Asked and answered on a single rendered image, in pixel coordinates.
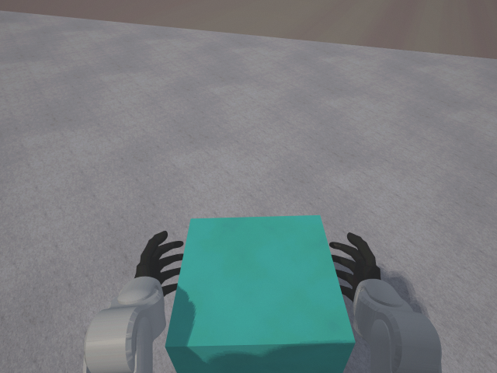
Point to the carton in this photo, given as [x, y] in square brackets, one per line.
[258, 295]

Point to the left robot hand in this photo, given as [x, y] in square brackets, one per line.
[151, 264]

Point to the right robot hand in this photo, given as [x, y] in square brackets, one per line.
[364, 268]

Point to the robot right forearm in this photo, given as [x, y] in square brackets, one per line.
[401, 341]

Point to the robot left forearm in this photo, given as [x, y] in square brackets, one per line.
[120, 338]

